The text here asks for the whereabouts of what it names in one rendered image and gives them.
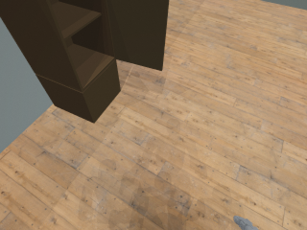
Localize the right robot hand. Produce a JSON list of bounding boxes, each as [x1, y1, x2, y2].
[[233, 216, 258, 230]]

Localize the cupboard door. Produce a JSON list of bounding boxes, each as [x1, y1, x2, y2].
[[106, 0, 170, 71]]

